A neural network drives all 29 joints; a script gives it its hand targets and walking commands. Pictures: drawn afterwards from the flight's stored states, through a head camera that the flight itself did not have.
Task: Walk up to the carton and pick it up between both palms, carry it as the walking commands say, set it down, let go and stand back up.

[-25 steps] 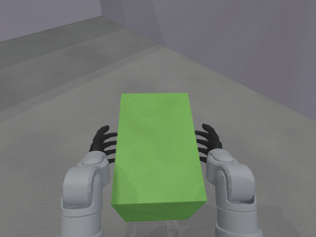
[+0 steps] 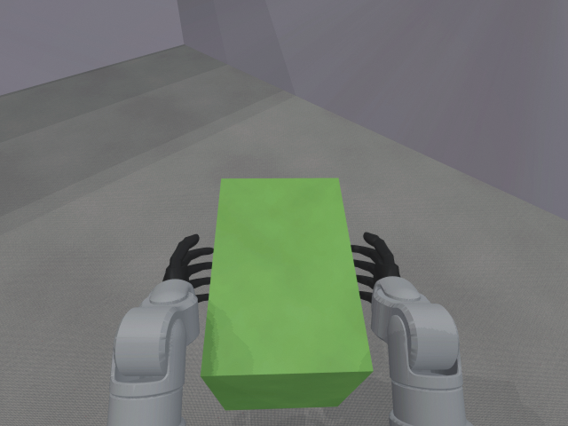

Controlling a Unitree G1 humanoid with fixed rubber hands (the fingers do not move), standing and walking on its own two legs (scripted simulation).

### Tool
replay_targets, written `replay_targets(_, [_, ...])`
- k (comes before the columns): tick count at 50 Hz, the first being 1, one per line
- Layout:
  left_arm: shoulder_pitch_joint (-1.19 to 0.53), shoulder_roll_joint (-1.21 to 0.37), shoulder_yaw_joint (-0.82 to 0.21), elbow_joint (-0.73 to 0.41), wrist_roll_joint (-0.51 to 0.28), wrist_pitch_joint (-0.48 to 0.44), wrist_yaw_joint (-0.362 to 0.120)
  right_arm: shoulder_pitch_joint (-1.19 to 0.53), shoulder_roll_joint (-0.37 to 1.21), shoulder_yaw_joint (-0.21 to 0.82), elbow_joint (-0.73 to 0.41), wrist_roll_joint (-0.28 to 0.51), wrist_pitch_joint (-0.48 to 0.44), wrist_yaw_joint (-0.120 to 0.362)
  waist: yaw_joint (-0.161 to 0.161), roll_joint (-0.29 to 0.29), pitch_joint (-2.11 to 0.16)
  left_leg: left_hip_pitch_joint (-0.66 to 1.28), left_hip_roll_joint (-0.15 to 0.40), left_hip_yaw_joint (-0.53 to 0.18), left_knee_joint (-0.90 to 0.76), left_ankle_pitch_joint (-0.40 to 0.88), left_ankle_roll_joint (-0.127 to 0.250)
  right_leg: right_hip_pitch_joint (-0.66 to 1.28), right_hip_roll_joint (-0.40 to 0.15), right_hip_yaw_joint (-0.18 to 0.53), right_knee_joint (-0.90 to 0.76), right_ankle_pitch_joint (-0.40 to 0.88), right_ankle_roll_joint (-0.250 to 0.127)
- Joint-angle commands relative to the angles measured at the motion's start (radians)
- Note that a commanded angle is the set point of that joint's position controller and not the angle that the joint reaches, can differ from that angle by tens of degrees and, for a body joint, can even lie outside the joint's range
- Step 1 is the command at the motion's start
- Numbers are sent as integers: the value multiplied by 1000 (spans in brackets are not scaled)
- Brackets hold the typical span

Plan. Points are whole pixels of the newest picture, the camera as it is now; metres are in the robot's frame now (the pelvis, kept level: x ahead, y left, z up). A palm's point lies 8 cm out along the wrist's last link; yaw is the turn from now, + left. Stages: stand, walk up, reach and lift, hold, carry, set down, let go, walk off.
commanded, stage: carry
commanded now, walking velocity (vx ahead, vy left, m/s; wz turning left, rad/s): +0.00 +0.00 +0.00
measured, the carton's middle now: (281, 296) +0.31 +0.00 +0.02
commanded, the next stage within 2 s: hold in 1.08 s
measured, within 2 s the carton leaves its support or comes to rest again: neither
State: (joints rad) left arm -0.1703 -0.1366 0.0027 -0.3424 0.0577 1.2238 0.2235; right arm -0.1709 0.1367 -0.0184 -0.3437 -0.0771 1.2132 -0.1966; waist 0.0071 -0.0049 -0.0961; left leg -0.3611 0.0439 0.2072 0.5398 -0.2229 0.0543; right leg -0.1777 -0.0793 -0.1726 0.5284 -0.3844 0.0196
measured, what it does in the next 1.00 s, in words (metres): stands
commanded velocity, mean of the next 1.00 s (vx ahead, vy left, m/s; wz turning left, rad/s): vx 0.00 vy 0.00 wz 0.00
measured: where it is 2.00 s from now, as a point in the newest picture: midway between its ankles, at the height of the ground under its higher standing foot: outside the picture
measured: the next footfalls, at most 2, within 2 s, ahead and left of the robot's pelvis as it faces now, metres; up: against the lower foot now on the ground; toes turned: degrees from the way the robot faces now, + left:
none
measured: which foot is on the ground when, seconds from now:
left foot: down 0.00-1.00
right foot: down 0.00-1.00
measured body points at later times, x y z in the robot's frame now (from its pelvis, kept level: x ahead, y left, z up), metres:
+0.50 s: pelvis -0.03 -0.03 +0.00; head -0.04 -0.03 +0.45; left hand +0.26 +0.10 +0.09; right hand +0.25 -0.16 +0.09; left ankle +0.04 +0.08 -0.73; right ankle -0.07 -0.11 -0.73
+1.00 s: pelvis -0.03 -0.04 +0.00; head -0.03 -0.04 +0.45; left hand +0.26 +0.09 +0.09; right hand +0.26 -0.18 +0.09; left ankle +0.04 +0.08 -0.73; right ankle -0.07 -0.11 -0.73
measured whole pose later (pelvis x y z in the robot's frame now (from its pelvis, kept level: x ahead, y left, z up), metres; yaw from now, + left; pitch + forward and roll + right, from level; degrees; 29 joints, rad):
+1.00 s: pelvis -0.03 -0.04 +0.00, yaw -1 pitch +3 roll +0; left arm -0.18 -0.14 0.01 -0.34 0.06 1.21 0.22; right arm -0.17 0.14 -0.02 -0.35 -0.08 1.20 -0.20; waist 0.00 0.00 -0.09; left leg -0.40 0.10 0.19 0.52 -0.16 0.00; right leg -0.24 -0.02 -0.18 0.56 -0.37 -0.05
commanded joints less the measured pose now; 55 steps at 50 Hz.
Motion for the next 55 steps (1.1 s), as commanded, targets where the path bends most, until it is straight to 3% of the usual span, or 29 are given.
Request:
replay_targets(1, [-381, -967, -495, -125, -297, -39, -177, -344, 943, 464, -91, 269, -27, 157, -4, 18, -215, 148, 141, -155, -97, 244, -28, -5, -89, 87, -82, 192, -42])
replay_targets(11, [-390, -969, -478, -106, -289, -37, -170, -362, 937, 468, -91, 272, -24, 154, -4, 7, -202, 122, 138, -149, -112, 159, -35, -35, -94, 111, -110, 153, -63])
replay_targets(24, [-383, -973, -477, -111, -286, -46, -171, -364, 935, 484, -106, 277, -31, 154, -5, -3, -222, 111, 136, -130, -80, 179, -34, -41, -101, 126, -104, 244, -83])
replay_targets(39, [-373, -975, -487, -125, -288, -55, -175, -356, 933, 491, -111, 278, -39, 154, -5, -7, -242, 105, 135, -119, -55, 218, -33, -22, -97, 127, -74, 365, -84])
replay_targets(54, [-366, -974, -493, -132, -288, -60, -178, -353, 931, 493, -109, 279, -42, 155, -6, -8, -243, 104, 133, -114, -49, 224, -31, -19, -93, 130, -66, 389, -80])
replay_targets(55, [-198, -623, -142, 219, 63, -194, -200, -191, 580, 142, 242, -70, -194, 161, -37, -112, 396, 247, -71, -271, -110, -63, 3, -234, 87, 297, -268, 8, -62])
